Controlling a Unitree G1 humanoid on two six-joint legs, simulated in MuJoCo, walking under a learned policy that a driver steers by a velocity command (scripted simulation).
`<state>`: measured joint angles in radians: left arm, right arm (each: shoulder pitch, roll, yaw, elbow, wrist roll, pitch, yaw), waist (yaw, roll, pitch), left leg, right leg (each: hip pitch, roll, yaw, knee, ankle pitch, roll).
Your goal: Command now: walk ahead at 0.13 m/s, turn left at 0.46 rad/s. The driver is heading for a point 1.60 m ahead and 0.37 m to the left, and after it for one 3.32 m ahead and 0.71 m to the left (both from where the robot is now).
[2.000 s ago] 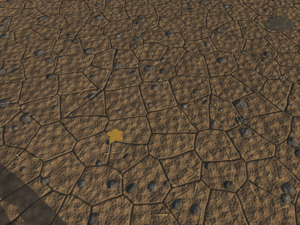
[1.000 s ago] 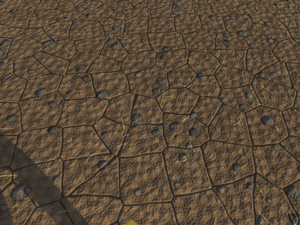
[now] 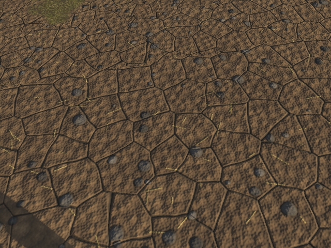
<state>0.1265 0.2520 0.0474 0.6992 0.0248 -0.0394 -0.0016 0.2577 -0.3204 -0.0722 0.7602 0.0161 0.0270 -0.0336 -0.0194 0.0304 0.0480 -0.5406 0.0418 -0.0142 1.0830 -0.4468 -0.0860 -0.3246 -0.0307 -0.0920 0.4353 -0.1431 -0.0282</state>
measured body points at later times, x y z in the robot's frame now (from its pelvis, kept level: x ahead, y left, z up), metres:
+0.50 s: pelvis +0.04 +0.04 +0.00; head +0.08 +0.08 +0.45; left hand +0.12 +0.36 -0.11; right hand +0.27 -0.19 -0.07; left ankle +0.06 +0.14 -0.74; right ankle +0.10 -0.11 -0.68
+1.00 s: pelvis +0.05 +0.01 +0.00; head +0.08 +0.02 +0.45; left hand +0.07 +0.31 -0.11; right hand +0.30 -0.18 -0.10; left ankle -0.02 +0.13 -0.74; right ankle +0.11 -0.09 -0.74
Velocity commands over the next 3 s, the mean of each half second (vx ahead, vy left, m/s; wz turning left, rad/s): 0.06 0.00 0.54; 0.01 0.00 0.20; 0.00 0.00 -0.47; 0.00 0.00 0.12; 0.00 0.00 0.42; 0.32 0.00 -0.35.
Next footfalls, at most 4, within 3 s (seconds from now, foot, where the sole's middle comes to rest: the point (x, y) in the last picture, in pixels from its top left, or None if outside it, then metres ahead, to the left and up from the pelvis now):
0.22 left None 0.10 0.14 -0.78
0.70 right None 0.15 -0.08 -0.78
0.98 left None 0.02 0.14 -0.78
1.32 right None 0.11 -0.11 -0.78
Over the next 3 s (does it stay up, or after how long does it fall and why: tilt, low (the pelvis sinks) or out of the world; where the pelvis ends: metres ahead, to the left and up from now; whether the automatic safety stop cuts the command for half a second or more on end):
stays up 0.19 0.01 0.01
